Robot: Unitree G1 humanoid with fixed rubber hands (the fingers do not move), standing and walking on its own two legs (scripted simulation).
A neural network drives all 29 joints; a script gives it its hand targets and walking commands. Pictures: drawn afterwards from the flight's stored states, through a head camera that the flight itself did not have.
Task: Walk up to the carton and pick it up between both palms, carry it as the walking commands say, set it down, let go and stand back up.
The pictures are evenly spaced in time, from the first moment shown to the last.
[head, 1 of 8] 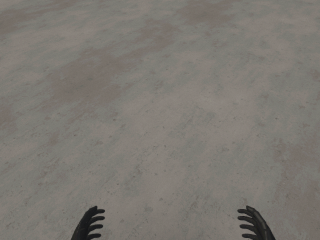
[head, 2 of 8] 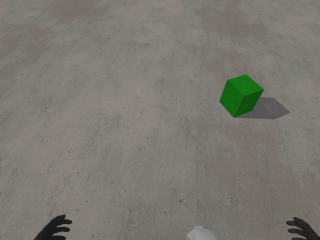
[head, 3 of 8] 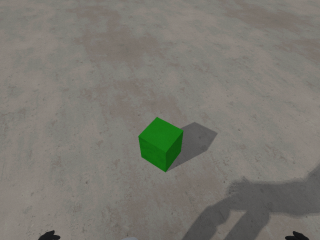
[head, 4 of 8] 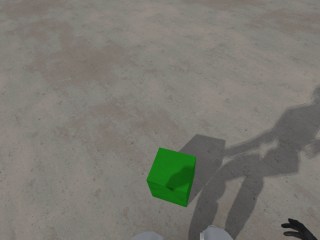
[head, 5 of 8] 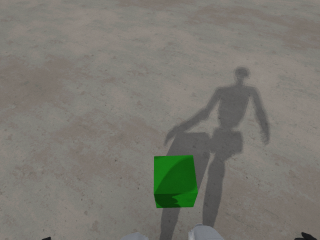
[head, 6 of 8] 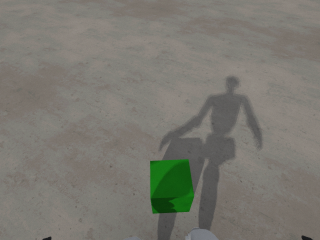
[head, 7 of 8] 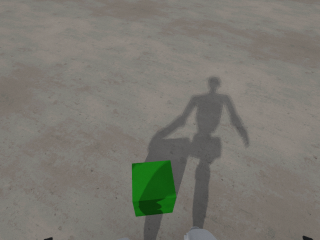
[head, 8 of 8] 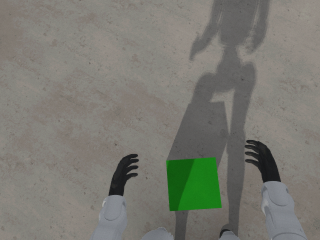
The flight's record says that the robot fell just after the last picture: yes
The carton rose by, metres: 0.00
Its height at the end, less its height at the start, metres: +0.00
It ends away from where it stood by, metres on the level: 0.00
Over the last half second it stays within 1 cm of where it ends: yes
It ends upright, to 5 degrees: yes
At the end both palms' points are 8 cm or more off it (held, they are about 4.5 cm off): yes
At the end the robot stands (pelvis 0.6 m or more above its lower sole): yes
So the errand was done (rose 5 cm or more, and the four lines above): no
